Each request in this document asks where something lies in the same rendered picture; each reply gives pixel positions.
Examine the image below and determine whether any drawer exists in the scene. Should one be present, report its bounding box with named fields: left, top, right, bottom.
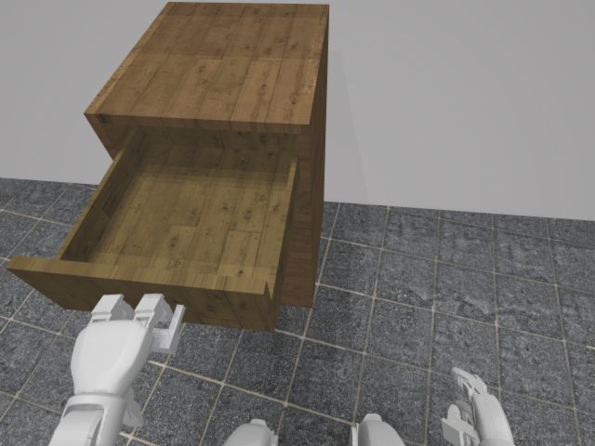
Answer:
left=5, top=125, right=300, bottom=333

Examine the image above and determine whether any right robot shin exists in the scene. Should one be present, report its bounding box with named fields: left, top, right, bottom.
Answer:
left=363, top=413, right=382, bottom=421

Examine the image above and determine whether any cabinet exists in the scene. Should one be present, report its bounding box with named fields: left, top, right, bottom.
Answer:
left=84, top=2, right=329, bottom=308

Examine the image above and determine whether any handle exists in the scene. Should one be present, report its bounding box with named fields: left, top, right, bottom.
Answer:
left=151, top=305, right=185, bottom=354

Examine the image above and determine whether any robot right thigh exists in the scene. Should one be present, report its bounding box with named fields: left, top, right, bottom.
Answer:
left=350, top=420, right=405, bottom=446

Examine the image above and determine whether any left robot forearm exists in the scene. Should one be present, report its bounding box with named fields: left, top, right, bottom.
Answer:
left=48, top=392, right=126, bottom=446

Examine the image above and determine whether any right robot hand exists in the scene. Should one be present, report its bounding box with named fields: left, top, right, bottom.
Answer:
left=442, top=368, right=514, bottom=446

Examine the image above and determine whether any left robot hand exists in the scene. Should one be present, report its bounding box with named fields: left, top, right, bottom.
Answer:
left=71, top=294, right=173, bottom=427

